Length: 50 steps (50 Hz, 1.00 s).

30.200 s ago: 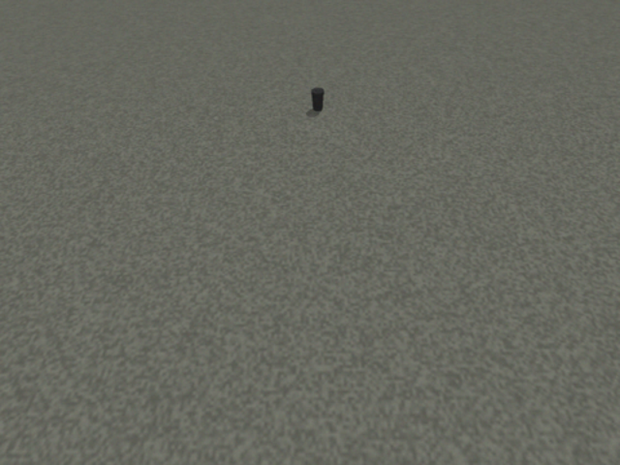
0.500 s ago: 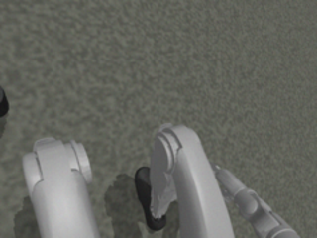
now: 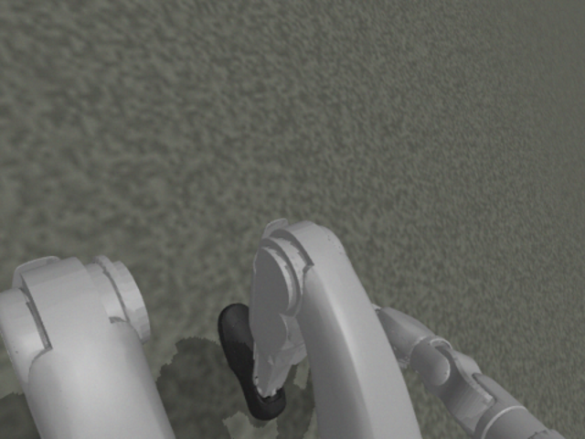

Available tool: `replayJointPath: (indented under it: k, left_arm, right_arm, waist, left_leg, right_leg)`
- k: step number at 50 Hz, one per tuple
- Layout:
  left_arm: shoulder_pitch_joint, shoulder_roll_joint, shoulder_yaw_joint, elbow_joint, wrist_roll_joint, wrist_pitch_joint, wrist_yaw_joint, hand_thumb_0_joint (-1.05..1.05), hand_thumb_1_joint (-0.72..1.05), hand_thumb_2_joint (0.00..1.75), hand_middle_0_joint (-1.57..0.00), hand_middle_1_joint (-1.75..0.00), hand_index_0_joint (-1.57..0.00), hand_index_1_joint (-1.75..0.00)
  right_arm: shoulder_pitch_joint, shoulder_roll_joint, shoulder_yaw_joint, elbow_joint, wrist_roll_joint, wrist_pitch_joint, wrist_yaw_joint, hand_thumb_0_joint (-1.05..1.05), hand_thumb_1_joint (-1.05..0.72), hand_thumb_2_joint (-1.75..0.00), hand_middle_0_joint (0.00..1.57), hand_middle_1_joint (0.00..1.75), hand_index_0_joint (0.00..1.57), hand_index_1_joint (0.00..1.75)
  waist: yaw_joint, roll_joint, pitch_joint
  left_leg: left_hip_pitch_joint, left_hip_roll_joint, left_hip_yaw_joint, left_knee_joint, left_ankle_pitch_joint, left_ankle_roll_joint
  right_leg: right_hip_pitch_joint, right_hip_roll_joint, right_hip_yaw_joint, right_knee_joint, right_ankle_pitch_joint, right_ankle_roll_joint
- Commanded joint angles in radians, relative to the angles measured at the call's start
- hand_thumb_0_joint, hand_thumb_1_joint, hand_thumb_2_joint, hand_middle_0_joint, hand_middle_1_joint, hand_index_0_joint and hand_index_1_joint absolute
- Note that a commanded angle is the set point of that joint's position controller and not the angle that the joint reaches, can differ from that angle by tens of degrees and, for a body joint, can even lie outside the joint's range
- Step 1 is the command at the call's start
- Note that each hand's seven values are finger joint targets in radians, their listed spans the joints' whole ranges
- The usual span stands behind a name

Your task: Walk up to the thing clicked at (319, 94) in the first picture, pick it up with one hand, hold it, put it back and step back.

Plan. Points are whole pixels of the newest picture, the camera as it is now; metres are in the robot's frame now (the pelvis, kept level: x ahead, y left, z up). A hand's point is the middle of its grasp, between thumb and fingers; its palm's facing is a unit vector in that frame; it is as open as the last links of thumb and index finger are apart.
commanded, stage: close in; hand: left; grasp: from the side
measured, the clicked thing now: out of the picture +0.43 +0.32 -0.22
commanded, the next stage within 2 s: close in 0.16 s
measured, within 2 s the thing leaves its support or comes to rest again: leaves its support in 1.12 s
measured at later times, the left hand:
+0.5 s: hand out of the picture +0.41 +0.34 -0.18, palm faces +0.47 -0.88 +0.01, open 16.2 cm
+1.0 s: hand out of the picture +0.43 +0.34 -0.18, palm faces +0.49 -0.87 +0.01, open 10.8 cm
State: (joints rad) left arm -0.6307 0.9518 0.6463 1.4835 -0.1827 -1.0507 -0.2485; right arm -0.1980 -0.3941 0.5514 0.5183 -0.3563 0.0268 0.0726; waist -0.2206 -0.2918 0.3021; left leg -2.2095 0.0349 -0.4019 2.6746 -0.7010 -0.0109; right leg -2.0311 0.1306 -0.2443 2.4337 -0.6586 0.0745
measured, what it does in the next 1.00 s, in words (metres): stands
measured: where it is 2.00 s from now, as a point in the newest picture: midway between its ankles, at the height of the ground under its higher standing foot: (186, 418)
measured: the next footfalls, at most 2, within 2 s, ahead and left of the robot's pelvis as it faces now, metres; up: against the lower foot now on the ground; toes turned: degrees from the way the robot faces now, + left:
none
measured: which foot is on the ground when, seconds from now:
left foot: down 0.00-1.00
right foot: down 0.00-1.00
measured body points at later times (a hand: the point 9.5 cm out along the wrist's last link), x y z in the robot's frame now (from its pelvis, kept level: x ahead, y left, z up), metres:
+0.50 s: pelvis +0.00 +0.00 +0.00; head +0.22 +0.21 +0.32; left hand +0.38 +0.38 -0.18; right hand +0.18 -0.23 -0.02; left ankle +0.08 +0.13 -0.25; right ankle +0.14 -0.13 -0.25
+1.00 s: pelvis +0.00 +0.00 +0.00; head +0.22 +0.21 +0.33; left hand +0.39 +0.38 -0.18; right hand +0.18 -0.23 -0.02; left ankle +0.08 +0.13 -0.25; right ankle +0.14 -0.13 -0.25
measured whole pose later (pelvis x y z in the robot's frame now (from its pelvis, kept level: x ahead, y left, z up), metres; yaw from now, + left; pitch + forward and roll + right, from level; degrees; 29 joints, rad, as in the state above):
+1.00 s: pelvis +0.00 +0.00 +0.00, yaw -2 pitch +9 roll -19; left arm -0.67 0.97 0.61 1.52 -0.11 -1.10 -0.04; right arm -0.21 -0.39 0.58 0.49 -0.37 0.07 0.10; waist -0.25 -0.32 0.34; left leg -2.20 0.05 -0.43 2.68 -0.71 0.00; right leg -2.02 0.14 -0.27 2.41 -0.64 0.08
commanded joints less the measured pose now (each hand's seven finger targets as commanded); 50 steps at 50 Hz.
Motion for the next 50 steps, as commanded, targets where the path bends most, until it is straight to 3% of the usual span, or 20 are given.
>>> replayJointPath:
  k: [1, 3, 4, 6, 8, 15, 18, 22, 34, 38, 44, 49, 50]
  left_arm:
    - [-0.172, 0.167, -0.032, -0.105, 0.009, -0.057, 0.035, 0.00, -0.59, 0.05, -0.02, -0.11, -0.07, -0.07]
    - [-0.175, 0.156, -0.041, -0.101, 0.012, -0.065, 0.049, 0.00, -0.59, 0.07, -0.02, -0.12, -0.06, -0.07]
    - [-0.168, 0.167, -0.030, -0.102, 0.014, -0.068, 0.061, 0.00, -0.57, 0.07, -0.02, -0.12, -0.06, -0.07]
    - [-0.182, 0.175, -0.026, -0.107, 0.015, -0.080, 0.076, 0.00, -0.58, 0.08, -0.01, -0.11, -0.05, -0.07]
    - [-0.162, 0.197, -0.013, -0.103, 0.023, -0.089, 0.095, 0.00, -0.57, 0.08, -0.02, -0.11, -0.06, -0.07]
    - [-0.166, 0.206, -0.010, -0.129, 0.052, -0.122, 0.154, 0.00, -0.44, 0.13, -0.04, -0.09, -0.05, -0.07]
    - [-0.179, 0.216, -0.016, -0.135, 0.057, -0.127, 0.168, 0.00, -0.34, 0.20, -0.18, -0.21, -0.20, -0.19]
    - [-0.193, 0.205, -0.028, -0.128, 0.052, -0.129, 0.173, 0.00, -0.29, 0.26, -0.23, -0.26, -0.25, -0.24]
    - [-0.198, 0.195, -0.037, -0.099, 0.054, -0.108, 0.187, 0.00, -0.08, 0.42, -0.38, -0.41, -0.40, -0.39]
    - [-0.215, 0.208, -0.039, -0.100, 0.060, -0.114, 0.198, 0.00, 0.00, 0.48, -0.45, -0.48, -0.47, -0.45]
    - [-0.220, 0.241, -0.025, -0.104, 0.064, -0.112, 0.207, 0.00, 0.08, 0.60, -0.57, -0.60, -0.59, -0.58]
    - [-0.202, 0.234, -0.013, -0.095, 0.060, -0.108, 0.209, 0.00, 0.19, 0.71, -0.69, -0.73, -0.71, -0.70]
    - [-0.222, 0.196, -0.041, -0.112, 0.062, -0.111, 0.203, 0.00, 0.20, 0.75, -0.71, -0.76, -0.74, -0.74]
  right_arm:
    - [0.015, -0.357, -0.131, -0.025, -0.005, 0.015, -0.011, 0.00, -0.90, -0.89, 0.20, 0.30, 0.20, 0.30]
    - [0.011, -0.356, -0.126, -0.032, -0.006, 0.019, -0.005, 0.00, -0.90, -0.89, 0.20, 0.30, 0.20, 0.30]
    - [0.003, -0.355, -0.125, -0.041, -0.006, 0.017, -0.004, 0.00, -0.89, -0.89, 0.20, 0.30, 0.20, 0.30]
    - [0.010, -0.357, -0.119, -0.040, -0.010, 0.022, 0.002, 0.00, -0.90, -0.89, 0.20, 0.30, 0.20, 0.30]
    - [0.010, -0.360, -0.118, -0.037, -0.012, 0.023, 0.003, 0.00, -0.90, -0.89, 0.20, 0.30, 0.20, 0.30]
    - [0.010, -0.357, -0.108, -0.036, -0.025, 0.031, 0.007, 0.00, -0.89, -0.90, 0.20, 0.30, 0.20, 0.30]
    - [0.007, -0.363, -0.104, -0.034, -0.027, 0.033, 0.008, 0.00, -0.89, -0.89, 0.20, 0.30, 0.20, 0.30]
    - [0.007, -0.365, -0.102, -0.034, -0.025, 0.038, 0.009, 0.00, -0.89, -0.89, 0.20, 0.30, 0.20, 0.30]
    - [0.012, -0.358, -0.103, -0.030, -0.024, 0.050, 0.007, 0.00, -0.88, -0.89, 0.20, 0.30, 0.20, 0.30]
    - [0.015, -0.356, -0.097, -0.031, -0.026, 0.054, 0.007, 0.00, -0.87, -0.89, 0.20, 0.30, 0.20, 0.30]
    - [0.006, -0.356, -0.098, -0.032, -0.023, 0.056, 0.005, 0.00, -0.87, -0.89, 0.20, 0.30, 0.20, 0.30]
    - [0.013, -0.354, -0.101, -0.035, -0.020, 0.061, 0.006, 0.00, -0.87, -0.89, 0.20, 0.30, 0.20, 0.30]
    - [0.002, -0.355, -0.103, -0.046, -0.022, 0.060, 0.006, 0.00, -0.87, -0.89, 0.20, 0.30, 0.20, 0.30]
  waist:
    - [-0.119, 0.547, -0.485]
    - [-0.125, 0.537, -0.484]
    - [-0.110, 0.527, -0.480]
    - [-0.119, 0.554, -0.485]
    - [-0.104, 0.567, -0.486]
    - [-0.123, 0.593, -0.501]
    - [-0.132, 0.607, -0.492]
    - [-0.146, 0.601, -0.484]
    - [-0.148, 0.568, -0.485]
    - [-0.152, 0.577, -0.504]
    - [-0.146, 0.576, -0.480]
    - [-0.142, 0.565, -0.489]
    - [-0.153, 0.568, -0.490]
  left_leg:
    - [0.386, 0.079, 0.074, -0.350, 0.052, -0.016]
    - [0.382, 0.077, 0.064, -0.347, 0.057, -0.016]
    - [0.375, 0.079, 0.066, -0.347, 0.047, -0.015]
    - [0.387, 0.078, 0.060, -0.349, 0.055, -0.019]
    - [0.390, 0.081, 0.062, -0.346, 0.061, -0.020]
    - [0.417, 0.089, 0.065, -0.330, 0.124, -0.022]
    - [0.418, 0.093, 0.059, -0.331, 0.124, -0.022]
    - [0.411, 0.094, 0.051, -0.336, 0.101, -0.022]
    - [0.399, 0.094, 0.052, -0.332, 0.114, -0.016]
    - [0.418, 0.097, 0.050, -0.330, 0.145, -0.017]
    - [0.377, 0.097, 0.060, -0.330, 0.093, -0.011]
    - [0.383, 0.097, 0.059, -0.337, 0.093, -0.010]
    - [0.398, 0.100, 0.053, -0.338, 0.097, -0.014]
  right_leg:
    - [0.156, 0.009, -0.137, -0.169, 0.134, -0.071]
    - [0.163, 0.011, -0.141, -0.165, 0.138, -0.069]
    - [0.157, 0.012, -0.137, -0.168, 0.131, -0.070]
    - [0.172, 0.013, -0.140, -0.162, 0.137, -0.070]
    - [0.177, 0.017, -0.136, -0.159, 0.140, -0.072]
    - [0.216, 0.021, -0.139, -0.156, 0.193, -0.070]
    - [0.208, 0.023, -0.142, -0.152, 0.197, -0.072]
    - [0.206, 0.022, -0.148, -0.155, 0.184, -0.069]
    - [0.215, 0.029, -0.149, -0.170, 0.201, -0.070]
    - [0.234, 0.028, -0.147, -0.170, 0.224, -0.069]
    - [0.219, 0.028, -0.142, -0.179, 0.186, -0.072]
    - [0.224, 0.029, -0.145, -0.182, 0.181, -0.073]
    - [0.217, 0.028, -0.148, -0.180, 0.187, -0.071]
